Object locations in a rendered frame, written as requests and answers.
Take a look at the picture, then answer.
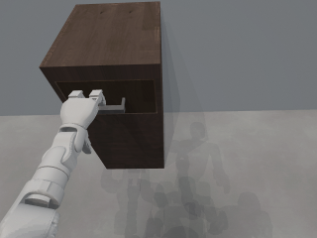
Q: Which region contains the cabinet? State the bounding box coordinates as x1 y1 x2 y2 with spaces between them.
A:
39 1 164 170

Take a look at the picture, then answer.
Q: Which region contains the robot left upper arm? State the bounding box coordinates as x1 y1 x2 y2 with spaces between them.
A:
0 203 60 238

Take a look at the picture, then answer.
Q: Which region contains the left robot forearm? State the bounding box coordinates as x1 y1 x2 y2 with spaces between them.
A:
0 123 87 235

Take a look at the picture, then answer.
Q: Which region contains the left robot hand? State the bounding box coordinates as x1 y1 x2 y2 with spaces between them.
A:
59 89 106 155

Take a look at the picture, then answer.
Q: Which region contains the handle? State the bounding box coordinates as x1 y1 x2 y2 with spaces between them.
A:
97 97 126 114

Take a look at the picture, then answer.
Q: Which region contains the drawer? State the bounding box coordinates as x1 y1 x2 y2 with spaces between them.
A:
56 78 157 113

